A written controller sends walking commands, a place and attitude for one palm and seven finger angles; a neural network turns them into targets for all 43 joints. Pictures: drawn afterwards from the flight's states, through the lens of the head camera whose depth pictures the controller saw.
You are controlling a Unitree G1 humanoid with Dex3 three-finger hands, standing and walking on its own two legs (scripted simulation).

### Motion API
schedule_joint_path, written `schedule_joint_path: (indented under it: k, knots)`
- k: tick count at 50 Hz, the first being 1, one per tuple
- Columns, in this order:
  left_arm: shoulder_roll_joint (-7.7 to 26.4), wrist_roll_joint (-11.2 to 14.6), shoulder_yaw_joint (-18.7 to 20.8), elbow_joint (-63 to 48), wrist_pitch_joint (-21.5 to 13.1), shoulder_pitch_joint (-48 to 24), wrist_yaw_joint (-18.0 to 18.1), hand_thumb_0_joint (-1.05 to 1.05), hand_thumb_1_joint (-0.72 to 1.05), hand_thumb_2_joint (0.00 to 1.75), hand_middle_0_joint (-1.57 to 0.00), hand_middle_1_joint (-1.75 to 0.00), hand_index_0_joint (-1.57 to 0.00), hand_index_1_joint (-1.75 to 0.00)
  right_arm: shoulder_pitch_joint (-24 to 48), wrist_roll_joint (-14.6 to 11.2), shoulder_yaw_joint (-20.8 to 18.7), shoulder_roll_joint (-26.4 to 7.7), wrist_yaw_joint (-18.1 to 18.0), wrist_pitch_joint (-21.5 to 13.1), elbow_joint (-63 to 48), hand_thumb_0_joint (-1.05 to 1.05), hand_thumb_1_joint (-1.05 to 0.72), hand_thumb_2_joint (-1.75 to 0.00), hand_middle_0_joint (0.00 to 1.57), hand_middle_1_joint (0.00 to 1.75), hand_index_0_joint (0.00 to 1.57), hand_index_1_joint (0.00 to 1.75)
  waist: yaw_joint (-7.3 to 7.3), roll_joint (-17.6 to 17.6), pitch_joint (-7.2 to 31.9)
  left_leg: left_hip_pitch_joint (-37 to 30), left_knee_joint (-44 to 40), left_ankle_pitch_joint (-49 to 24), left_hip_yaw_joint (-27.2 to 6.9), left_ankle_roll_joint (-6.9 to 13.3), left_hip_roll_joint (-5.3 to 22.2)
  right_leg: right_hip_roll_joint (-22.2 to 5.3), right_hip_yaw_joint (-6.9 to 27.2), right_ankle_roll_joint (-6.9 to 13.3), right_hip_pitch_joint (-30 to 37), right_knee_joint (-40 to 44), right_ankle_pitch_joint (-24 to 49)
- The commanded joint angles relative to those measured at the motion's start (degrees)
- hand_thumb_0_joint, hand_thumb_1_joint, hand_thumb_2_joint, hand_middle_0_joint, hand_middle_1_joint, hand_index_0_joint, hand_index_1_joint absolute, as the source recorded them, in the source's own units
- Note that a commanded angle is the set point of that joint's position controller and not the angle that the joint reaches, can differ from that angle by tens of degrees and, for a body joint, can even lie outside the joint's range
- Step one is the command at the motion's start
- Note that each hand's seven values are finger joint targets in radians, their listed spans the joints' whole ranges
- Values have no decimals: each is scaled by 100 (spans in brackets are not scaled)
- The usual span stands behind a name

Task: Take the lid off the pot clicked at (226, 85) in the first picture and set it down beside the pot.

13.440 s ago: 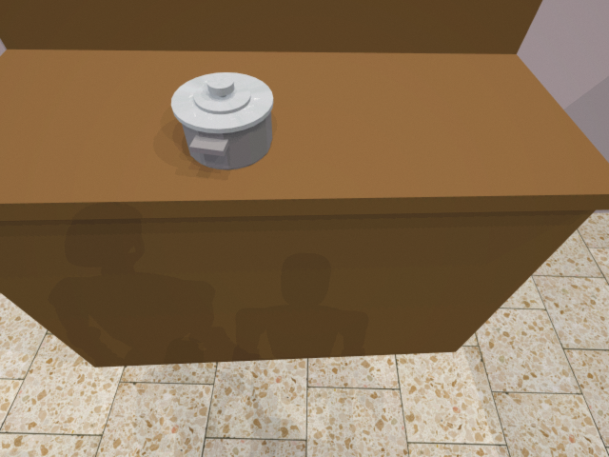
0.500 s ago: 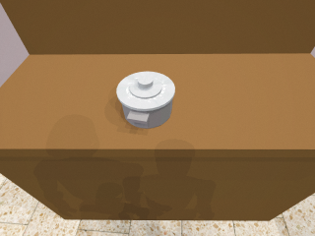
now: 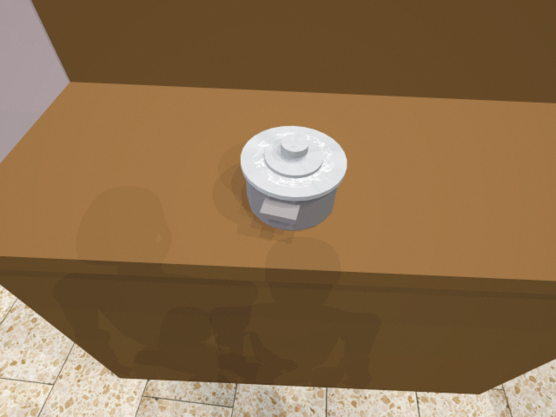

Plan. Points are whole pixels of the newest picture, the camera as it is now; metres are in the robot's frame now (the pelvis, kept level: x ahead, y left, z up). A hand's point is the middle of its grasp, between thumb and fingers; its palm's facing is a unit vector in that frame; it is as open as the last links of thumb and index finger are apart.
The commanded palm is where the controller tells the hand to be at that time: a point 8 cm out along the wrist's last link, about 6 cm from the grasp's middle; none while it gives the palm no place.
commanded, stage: come to a stop and stand still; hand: left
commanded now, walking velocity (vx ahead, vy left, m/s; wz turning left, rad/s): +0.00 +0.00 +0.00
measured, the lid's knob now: (294, 146) +0.45 +0.02 +0.16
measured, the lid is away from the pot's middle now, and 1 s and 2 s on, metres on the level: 0.00 0.00 0.00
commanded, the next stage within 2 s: look again from close up in 0.78 s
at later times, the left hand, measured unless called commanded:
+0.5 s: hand out of the picture +0.01 +0.27 -0.20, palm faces +0.14 -0.97 -0.22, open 7.4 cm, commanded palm none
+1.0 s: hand out of the picture +0.12 +0.27 -0.17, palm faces -0.01 -0.98 -0.20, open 7.3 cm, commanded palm none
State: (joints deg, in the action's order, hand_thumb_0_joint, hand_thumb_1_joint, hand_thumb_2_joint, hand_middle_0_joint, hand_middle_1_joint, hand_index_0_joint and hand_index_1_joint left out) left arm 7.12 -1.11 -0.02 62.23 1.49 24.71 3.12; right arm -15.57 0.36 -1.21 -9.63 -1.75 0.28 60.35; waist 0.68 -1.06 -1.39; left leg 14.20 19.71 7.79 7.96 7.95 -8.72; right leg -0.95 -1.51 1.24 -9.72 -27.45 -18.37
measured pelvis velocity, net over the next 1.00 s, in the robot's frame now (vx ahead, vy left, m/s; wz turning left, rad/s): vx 0.04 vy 0.10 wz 0.02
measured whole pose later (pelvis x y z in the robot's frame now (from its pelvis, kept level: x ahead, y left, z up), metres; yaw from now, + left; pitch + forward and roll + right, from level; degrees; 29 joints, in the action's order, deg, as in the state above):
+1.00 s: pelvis +0.04 +0.10 +0.00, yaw +1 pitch +1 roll +1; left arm 10.4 -0.5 -0.5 52.6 0.1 11.2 3.4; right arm -12.8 -0.5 -2.2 -8.3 -1.9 1.2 55.9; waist -2.2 2.9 -3.6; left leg 16.2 38.9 25.7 0.5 -1.7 -0.1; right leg 1.5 -1.0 2.9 -12.2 -30.5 -19.5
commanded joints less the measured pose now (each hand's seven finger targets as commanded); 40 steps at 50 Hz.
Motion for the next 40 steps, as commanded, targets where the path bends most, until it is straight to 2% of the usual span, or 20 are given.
schedule_joint_path:
  k: [1, 6, 8, 10, 14, 15, 18, 19, 20, 21, 22, 23, 24, 25, 26, 28, 29, 30, 32, 40]
  knots:
    - [488, -30, 127, 35, -47, 854, 15, 0, 90, 90, -20, -30, -20, -30, -234, -38, -88, -611, -38, -70, -182, 0, -90, -90, 20, 30, 20, 30, 100, -219, -345, -511, -1368, 1397, -1984, -1175, 1591, -108, 9, 132, -715, 122, -453]
    - [588, -12, 268, 229, -133, 1339, 39, 0, 90, 90, -20, -30, -20, -30, 119, -137, -134, -506, -13, 38, -284, 0, -90, -90, 20, 30, 20, 30, 280, 650, -486, -438, 194, 406, -1126, -1912, 784, -670, 368, 535, -481, 1204, -489]
    - [677, -6, 277, -228, -187, -56, 82, 0, 90, 90, -20, -30, -20, -30, -474, -152, -226, -309, -2, 102, -183, 0, -90, -90, 20, 30, 20, 30, -384, 2171, -320, -1052, 2897, 1449, -1675, -894, 946, -1825, 1653, 1135, -2110, 1586, -914]
    - [518, -25, 220, -631, -242, -1137, 116, 0, 90, 90, -20, -30, -20, -30, -1031, -77, -208, -218, 65, -10, -3, 0, -90, -90, 20, 30, 20, 30, -812, 1323, -468, -1086, 2144, 1147, -1838, -674, 1251, -1576, 1009, 768, -2309, 962, -63]
    - [554, 46, 232, -209, -41, 215, 55, 0, 90, 90, -20, -30, -20, -30, -898, 46, -88, -610, -123, -209, -114, 0, -90, -90, 20, 30, 20, 30, -92, -1388, -50, -802, -630, -1614, -3301, -615, 2223, 117, 527, -46, -1489, -2486, -1336]
    - [610, 31, 240, -103, 1, 157, 62, 0, 90, 90, -20, -30, -20, -30, -770, 49, -36, -518, -160, -211, -162, 0, -90, -90, 20, 30, 20, 30, 14, -770, -240, -516, -849, -1589, -3241, -960, 2153, 61, 665, -49, -1550, -2864, -1009]
    - [1016, -12, 641, 202, 38, 1834, 22, 0, 90, 90, -20, -30, -20, -30, 692, -20, -134, -818, -262, -20, -637, 0, -90, -90, 20, 30, 20, 30, 1117, -1846, -934, 1104, -1147, -4107, -1355, -5383, 993, 435, -451, -189, 308, -1433, -1322]
    - [1307, 35, 849, 423, 15, 3215, 61, 0, 90, 90, -20, -30, -20, -30, 1678, -135, -246, -1076, -214, 72, -848, 0, -90, -90, 20, 30, 20, 30, 2014, -1759, -788, 1623, 627, -5506, -574, -4796, 290, 167, -934, 202, 1293, -209, -1698]
    - [1551, 67, 916, 393, -40, 3242, 192, 0, 90, 90, -20, -30, -20, -30, 1863, -333, -341, -882, -130, 143, -965, 0, -90, -90, 20, 30, 20, 30, 2208, 1950, 59, 700, 5909, -1996, -410, -3702, -277, -1387, 171, 1114, 584, 1483, 214]
    - [1194, 36, 702, -378, -135, 528, 181, 0, 90, 90, -20, -30, -20, -30, 790, -270, -529, -625, -73, 149, -1022, 0, -90, -90, 20, 30, 20, 30, 605, 3755, -264, 1751, 9262, 4238, -2412, -404, 369, -2441, 2233, 1550, -1037, 956, 1795]
    - [890, -153, 550, -1025, -306, -1386, 177, 0, 90, 90, -20, -30, -20, -30, -499, -15, -547, -486, -83, 149, -910, 0, -90, -90, 20, 30, 20, 30, -613, 2044, 280, 1226, 8731, 3707, -3101, 2336, 850, -2508, 1757, 1337, -1508, 527, 1512]
    - [924, -240, 388, -1455, -452, -1955, 101, 0, 90, 90, -20, -30, -20, -30, -1006, -8, -405, -213, 96, 7, -768, 0, -90, -90, 20, 30, 20, 30, -964, 708, 122, 1014, 6560, 3018, -2454, 3588, 867, -2125, 894, 978, -1307, 655, 973]
    - [1219, -211, 506, -1443, -306, -1639, 41, 0, 90, 90, -20, -30, -20, -30, -874, 57, -171, -18, 220, -44, -803, 0, -90, -90, 20, 30, 20, 30, -974, 357, 567, 34, 3862, 2082, -1583, 190, 945, -1790, 776, -209, -1728, 619, -229]
    - [1008, -195, 500, -1206, -151, -1437, 72, 0, 90, 90, -20, -30, -20, -30, -1034, 64, -126, 80, 146, -17, -699, 0, -90, -90, 20, 30, 20, 30, -834, 265, 28, -101, 1920, 1213, -1389, -1016, 1031, -1079, 116, 6, -1983, -748, 39]
    - [783, -151, 393, -999, -158, -1439, 102, 0, 90, 90, -20, -30, -20, -30, -1321, 21, -91, -104, 5, -26, -531, 0, -90, -90, 20, 30, 20, 30, -819, -35, -412, -245, 945, -153, -1934, -5518, 1350, -696, 84, -20, -2181, -2288, 11]
    - [606, -124, 329, -1305, 5, -436, 122, 0, 90, 90, -20, -30, -20, -30, -1222, 110, -112, -381, -70, -125, -725, 0, -90, -90, 20, 30, 20, 30, -277, -2065, -343, 431, 655, -3511, -2390, -1243, 1708, 388, 401, -193, -2044, -4762, -1928]
    - [474, 34, 390, -1485, 79, -403, 117, 0, 90, 90, -20, -30, -20, -30, -952, 163, -179, -810, -62, -50, -903, 0, -90, -90, 20, 30, 20, 30, -85, -1607, 333, 583, 794, -4054, -2918, 3167, 2535, 442, 617, -75, -1784, -5531, -2220]
    - [685, 107, 335, -1497, 80, -1137, 154, 0, 90, 90, -20, -30, -20, -30, -752, 253, -289, -851, -117, -87, -1148, 0, -90, -90, 20, 30, 20, 30, -183, -206, 306, 343, 693, -4676, -3314, 3203, 2978, 306, 595, -6, -2221, -6025, -2191]
    - [856, 72, 332, -1473, 67, -1382, 147, 0, 90, 90, -20, -30, -20, -30, -106, 166, -187, -886, -248, -138, -1326, 0, -90, -90, 20, 30, 20, 30, 76, -722, -150, 666, 692, -4267, -4199, 629, 2909, 36, 1090, -283, -2822, -5726, -1631]
    - [776, 92, 254, -1295, -155, -589, -71, 0, 90, 90, -20, -30, -20, -30, -320, 27, -283, -733, -174, -62, -981, 0, -90, -90, 20, 30, 20, 30, 106, -561, 847, -692, 1977, -3614, -1987, -272, 1898, -16, 113, -70, -214, 318, 895]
